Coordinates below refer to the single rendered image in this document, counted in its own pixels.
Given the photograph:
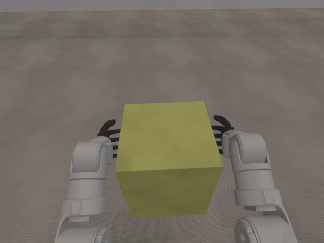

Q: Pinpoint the carton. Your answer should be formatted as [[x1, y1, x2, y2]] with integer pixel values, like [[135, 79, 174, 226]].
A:
[[115, 101, 223, 218]]

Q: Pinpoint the robot right upper arm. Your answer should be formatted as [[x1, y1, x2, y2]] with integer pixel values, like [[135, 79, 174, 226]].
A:
[[234, 215, 297, 243]]

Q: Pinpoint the robot left hand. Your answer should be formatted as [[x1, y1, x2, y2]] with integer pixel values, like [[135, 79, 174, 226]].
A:
[[97, 120, 121, 158]]

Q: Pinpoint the robot left forearm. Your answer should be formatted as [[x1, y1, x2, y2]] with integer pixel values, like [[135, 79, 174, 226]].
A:
[[54, 136, 113, 243]]

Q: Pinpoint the robot right forearm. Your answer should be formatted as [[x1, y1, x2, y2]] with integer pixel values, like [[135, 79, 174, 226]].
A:
[[221, 130, 298, 243]]

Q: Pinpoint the robot right hand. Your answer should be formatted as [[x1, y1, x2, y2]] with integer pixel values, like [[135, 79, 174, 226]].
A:
[[211, 115, 234, 154]]

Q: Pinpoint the robot left upper arm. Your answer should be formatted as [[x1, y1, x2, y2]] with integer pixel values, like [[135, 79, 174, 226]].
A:
[[56, 225, 111, 243]]

